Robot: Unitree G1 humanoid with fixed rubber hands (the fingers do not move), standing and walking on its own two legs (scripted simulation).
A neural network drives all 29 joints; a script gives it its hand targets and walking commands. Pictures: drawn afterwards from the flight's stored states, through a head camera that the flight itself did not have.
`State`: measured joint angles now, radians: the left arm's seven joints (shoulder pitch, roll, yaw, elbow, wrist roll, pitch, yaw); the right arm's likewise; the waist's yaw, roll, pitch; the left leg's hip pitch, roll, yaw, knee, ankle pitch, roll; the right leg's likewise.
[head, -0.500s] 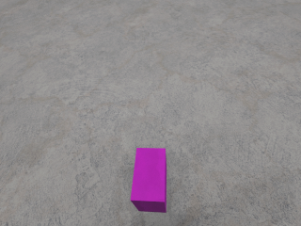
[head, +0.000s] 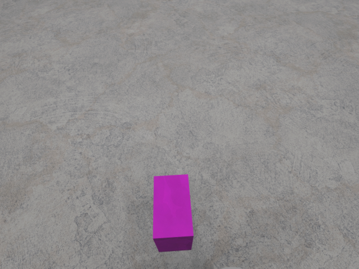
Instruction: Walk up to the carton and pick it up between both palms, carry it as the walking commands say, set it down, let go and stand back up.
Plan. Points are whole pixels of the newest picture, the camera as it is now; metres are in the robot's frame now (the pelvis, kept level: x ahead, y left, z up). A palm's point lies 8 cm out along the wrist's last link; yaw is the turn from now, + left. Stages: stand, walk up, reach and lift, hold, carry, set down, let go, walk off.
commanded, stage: walk up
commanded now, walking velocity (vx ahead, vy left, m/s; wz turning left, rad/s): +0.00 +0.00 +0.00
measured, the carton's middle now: (173, 214) +0.43 +0.05 -0.63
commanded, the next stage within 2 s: stand in 0.04 s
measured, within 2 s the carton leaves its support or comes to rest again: neither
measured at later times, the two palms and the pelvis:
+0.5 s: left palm out of the picture +0.00 +0.18 -0.15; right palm out of the picture +0.00 -0.25 -0.15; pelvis +0.00 -0.03 +0.00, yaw +0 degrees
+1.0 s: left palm out of the picture +0.01 +0.18 -0.14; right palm out of the picture -0.01 -0.26 -0.15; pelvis +0.00 -0.04 +0.00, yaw +1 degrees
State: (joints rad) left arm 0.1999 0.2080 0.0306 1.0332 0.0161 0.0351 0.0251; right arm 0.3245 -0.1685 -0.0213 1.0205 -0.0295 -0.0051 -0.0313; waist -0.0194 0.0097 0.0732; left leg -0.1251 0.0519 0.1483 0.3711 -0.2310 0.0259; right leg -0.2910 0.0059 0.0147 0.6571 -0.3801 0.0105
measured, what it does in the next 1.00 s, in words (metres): steps on the spot: right foot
